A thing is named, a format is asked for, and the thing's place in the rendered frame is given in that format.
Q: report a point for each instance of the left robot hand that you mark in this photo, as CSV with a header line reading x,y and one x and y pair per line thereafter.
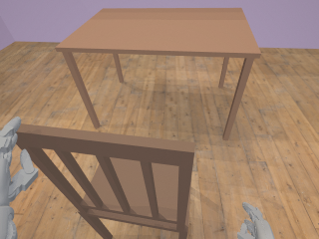
x,y
25,176

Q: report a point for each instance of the left robot forearm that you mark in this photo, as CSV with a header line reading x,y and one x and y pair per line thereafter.
x,y
8,228

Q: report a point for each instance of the table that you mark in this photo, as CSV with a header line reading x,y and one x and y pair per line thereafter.
x,y
191,32

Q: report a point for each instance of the right robot hand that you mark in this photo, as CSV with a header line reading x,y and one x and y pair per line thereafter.
x,y
259,229

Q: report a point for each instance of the chair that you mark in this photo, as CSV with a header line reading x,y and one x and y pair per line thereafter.
x,y
140,180

